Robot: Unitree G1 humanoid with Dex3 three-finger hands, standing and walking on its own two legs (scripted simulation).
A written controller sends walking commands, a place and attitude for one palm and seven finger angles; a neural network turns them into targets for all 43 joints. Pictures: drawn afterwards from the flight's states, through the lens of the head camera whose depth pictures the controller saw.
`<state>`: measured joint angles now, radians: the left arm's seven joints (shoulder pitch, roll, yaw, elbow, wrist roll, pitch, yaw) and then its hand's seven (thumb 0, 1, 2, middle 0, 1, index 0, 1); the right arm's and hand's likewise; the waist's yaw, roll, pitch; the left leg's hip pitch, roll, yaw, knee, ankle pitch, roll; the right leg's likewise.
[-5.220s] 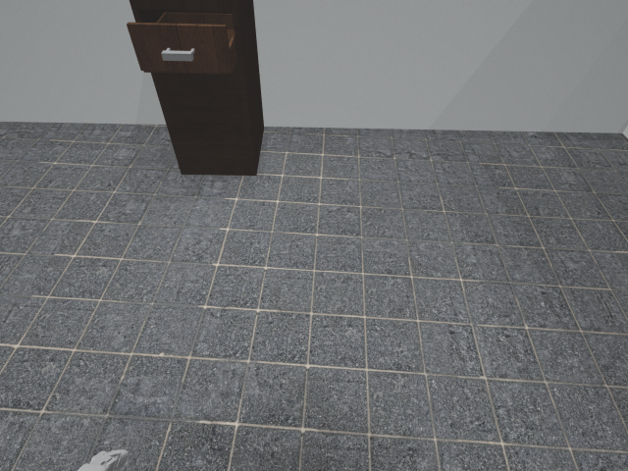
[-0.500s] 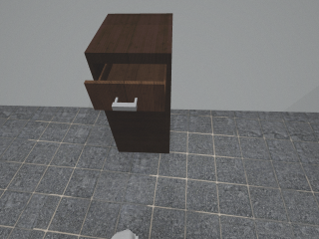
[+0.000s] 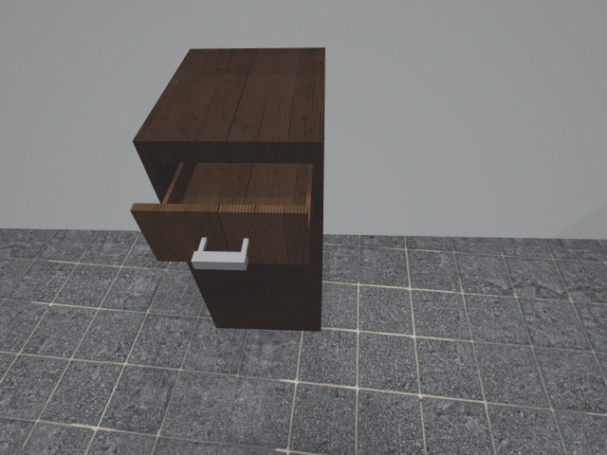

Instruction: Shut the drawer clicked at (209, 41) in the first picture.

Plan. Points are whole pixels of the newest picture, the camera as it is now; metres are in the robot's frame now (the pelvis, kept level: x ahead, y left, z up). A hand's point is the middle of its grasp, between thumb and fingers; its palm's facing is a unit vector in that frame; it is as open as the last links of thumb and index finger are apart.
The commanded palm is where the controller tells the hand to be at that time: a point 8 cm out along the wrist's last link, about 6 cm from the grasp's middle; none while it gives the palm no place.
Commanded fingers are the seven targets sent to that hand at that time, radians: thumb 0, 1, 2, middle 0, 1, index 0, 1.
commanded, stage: come to a stop and stand still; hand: left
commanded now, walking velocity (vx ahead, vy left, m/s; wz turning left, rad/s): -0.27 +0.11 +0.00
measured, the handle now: (222, 251) +0.49 +0.20 -0.09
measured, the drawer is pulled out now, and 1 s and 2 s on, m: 0.14 0.14 0.14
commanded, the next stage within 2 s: look again from close up in 1.52 s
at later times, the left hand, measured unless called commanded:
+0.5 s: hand out of the picture +0.04 +0.19 -0.15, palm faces +0.11 -0.95 -0.30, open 7.4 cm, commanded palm none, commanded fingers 0.00 0.90 0.90 -0.20 -0.30 -0.20 -0.30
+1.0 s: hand out of the picture +0.02 +0.19 -0.17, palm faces +0.02 -0.98 -0.20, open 7.4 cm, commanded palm none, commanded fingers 0.00 0.90 0.90 -0.20 -0.30 -0.20 -0.30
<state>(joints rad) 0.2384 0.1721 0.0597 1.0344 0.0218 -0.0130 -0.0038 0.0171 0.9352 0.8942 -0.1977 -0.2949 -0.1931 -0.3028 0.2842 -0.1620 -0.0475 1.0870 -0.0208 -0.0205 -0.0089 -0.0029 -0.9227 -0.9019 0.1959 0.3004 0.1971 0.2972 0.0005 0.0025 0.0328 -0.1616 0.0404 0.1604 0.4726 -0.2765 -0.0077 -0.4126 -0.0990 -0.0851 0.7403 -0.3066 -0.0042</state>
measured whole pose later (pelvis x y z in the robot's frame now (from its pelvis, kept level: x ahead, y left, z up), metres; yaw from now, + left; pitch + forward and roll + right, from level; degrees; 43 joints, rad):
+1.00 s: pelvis +0.00 +0.01 +0.00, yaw +1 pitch +1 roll +1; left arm 0.23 0.19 0.04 1.10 0.01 0.02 -0.01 0.01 0.91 0.89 -0.20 -0.30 -0.19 -0.30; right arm 0.34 -0.15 -0.03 1.12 -0.02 0.00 -0.05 0.00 -0.91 -0.90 0.20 0.30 0.20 0.30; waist -0.03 -0.02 0.05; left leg -0.16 0.04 0.03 0.43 -0.29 -0.04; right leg -0.23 -0.03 -0.04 0.50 -0.26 0.00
